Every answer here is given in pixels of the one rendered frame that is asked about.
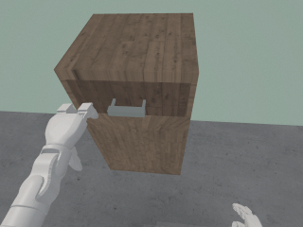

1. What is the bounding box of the drawer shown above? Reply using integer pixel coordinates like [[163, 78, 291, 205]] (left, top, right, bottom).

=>
[[66, 79, 189, 117]]

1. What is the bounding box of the robot left hand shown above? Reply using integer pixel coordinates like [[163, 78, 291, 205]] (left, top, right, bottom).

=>
[[45, 102, 98, 171]]

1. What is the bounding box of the cabinet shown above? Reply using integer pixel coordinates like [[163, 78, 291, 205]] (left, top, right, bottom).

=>
[[54, 12, 199, 176]]

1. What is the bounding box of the handle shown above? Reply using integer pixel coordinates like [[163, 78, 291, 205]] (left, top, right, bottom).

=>
[[107, 98, 146, 117]]

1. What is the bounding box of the robot left forearm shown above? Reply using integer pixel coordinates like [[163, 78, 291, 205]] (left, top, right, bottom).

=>
[[0, 144, 72, 227]]

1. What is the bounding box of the robot right hand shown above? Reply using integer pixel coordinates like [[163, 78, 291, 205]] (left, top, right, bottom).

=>
[[231, 203, 263, 227]]

